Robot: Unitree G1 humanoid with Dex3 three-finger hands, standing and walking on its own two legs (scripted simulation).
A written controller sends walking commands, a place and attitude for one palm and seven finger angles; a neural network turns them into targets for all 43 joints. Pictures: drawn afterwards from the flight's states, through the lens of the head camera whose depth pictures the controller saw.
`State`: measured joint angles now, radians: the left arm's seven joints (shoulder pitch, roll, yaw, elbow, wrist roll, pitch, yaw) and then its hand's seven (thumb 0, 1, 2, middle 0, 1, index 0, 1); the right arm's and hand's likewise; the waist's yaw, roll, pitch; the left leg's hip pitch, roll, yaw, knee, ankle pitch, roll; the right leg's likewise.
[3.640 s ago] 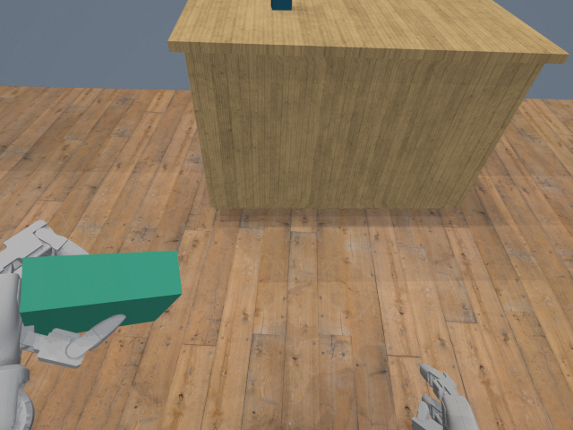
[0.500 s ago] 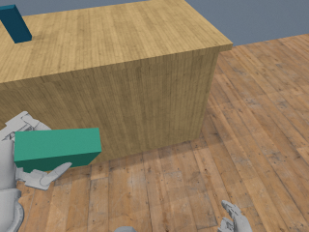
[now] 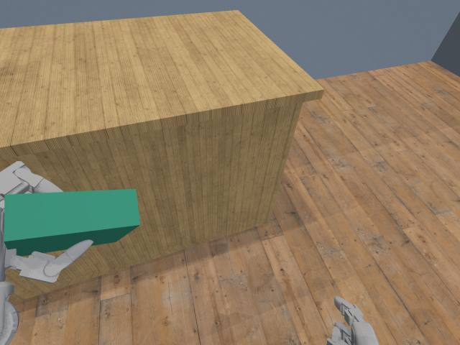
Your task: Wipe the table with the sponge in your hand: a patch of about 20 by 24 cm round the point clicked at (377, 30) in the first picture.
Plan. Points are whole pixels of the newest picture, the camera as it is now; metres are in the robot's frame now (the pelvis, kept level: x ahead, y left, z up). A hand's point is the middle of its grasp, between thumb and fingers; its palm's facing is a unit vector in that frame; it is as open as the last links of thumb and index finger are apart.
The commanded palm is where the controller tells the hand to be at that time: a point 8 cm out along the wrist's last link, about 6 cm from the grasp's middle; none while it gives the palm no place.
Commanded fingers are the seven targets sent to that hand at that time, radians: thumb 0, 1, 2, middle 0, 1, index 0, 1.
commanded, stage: take the last steps up to it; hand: left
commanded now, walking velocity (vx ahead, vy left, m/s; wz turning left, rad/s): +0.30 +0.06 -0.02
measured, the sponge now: (91, 221) +0.24 +0.20 +0.16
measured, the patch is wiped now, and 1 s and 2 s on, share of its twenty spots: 0.00 0.00 0.00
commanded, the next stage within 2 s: come to a stop and stand still in 1.28 s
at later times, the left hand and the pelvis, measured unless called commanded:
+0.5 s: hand (107, 174) +0.31 +0.20 +0.18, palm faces +0.35 -0.81 -0.47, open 9.3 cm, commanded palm +0.25 +0.26 +0.18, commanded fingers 0.00 0.10 1.30 -1.20 -1.60 -1.20 -1.60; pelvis +0.09 -0.03 +0.00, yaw +1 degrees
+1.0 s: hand (127, 136) +0.38 +0.19 +0.18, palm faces +0.40 -0.76 -0.51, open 9.3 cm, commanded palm +0.33 +0.25 +0.18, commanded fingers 0.00 0.10 1.30 -1.20 -1.60 -1.20 -1.60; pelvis +0.17 -0.04 -0.01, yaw +1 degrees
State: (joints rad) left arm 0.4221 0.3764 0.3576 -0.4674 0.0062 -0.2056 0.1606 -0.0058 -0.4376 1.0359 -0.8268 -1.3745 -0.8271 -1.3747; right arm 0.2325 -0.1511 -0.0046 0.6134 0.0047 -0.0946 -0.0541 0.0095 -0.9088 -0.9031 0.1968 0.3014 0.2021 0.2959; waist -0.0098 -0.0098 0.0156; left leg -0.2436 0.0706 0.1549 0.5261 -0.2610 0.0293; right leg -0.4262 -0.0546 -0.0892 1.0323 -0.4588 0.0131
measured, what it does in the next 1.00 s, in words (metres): walks ahead: right foot, then left foot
